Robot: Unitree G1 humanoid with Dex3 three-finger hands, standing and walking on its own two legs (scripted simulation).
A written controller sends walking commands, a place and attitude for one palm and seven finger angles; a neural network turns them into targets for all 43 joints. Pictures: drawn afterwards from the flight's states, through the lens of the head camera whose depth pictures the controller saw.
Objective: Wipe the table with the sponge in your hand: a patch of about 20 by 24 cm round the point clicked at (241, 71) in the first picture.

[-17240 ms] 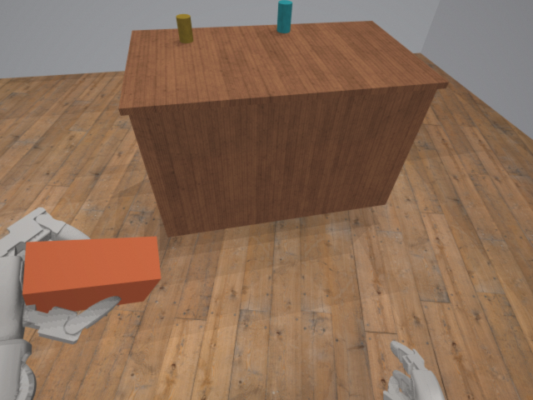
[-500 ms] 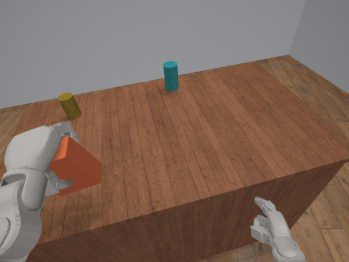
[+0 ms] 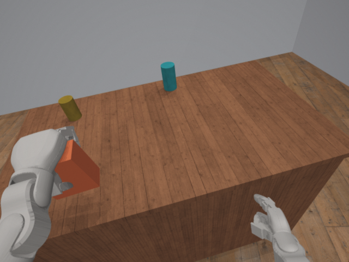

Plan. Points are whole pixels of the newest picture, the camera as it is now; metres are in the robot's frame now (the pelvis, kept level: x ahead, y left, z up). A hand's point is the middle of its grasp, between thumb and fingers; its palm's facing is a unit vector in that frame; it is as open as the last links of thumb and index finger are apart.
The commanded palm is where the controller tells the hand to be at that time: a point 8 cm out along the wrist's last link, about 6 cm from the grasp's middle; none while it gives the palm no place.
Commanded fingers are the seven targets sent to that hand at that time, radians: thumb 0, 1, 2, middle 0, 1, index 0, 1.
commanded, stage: turn the palm down, sponge in hand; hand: left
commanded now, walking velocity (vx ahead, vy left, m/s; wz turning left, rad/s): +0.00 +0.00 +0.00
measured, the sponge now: (69, 175) +0.23 +0.29 +0.10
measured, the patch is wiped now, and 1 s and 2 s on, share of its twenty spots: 0.00 0.00 0.00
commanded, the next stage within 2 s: move the sponge above the wiping area in 0.16 s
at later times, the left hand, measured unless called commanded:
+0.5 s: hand (68, 165) +0.24 +0.27 +0.14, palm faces +0.08 -0.06 -1.00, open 9.6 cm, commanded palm +0.20 +0.27 +0.21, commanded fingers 0.00 0.10 1.30 -1.20 -1.60 -1.20 -1.60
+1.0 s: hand (74, 166) +0.25 +0.27 +0.13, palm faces +0.06 -0.07 -1.00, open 9.6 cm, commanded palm +0.21 +0.27 +0.19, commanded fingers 0.00 0.10 1.30 -1.20 -1.60 -1.20 -1.60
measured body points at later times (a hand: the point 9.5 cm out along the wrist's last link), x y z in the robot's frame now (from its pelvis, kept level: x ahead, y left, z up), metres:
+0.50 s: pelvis -0.01 -0.01 +0.00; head -0.03 -0.07 +0.44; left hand +0.23 +0.27 +0.20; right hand +0.26 -0.20 -0.08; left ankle -0.01 +0.12 -0.74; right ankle +0.05 -0.08 -0.74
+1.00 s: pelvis +0.00 +0.00 +0.00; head -0.02 -0.05 +0.45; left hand +0.24 +0.27 +0.18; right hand +0.26 -0.19 -0.07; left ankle -0.01 +0.12 -0.74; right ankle +0.05 -0.08 -0.74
